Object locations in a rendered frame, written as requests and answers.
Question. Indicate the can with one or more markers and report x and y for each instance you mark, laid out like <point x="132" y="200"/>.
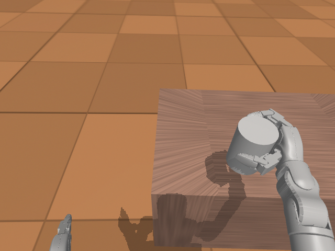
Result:
<point x="254" y="135"/>

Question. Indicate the right robot hand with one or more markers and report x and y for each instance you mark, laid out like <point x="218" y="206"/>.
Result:
<point x="288" y="147"/>

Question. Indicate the right robot arm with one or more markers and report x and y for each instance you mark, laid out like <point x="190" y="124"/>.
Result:
<point x="306" y="215"/>

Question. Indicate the left robot hand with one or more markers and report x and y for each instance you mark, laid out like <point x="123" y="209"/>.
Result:
<point x="62" y="241"/>

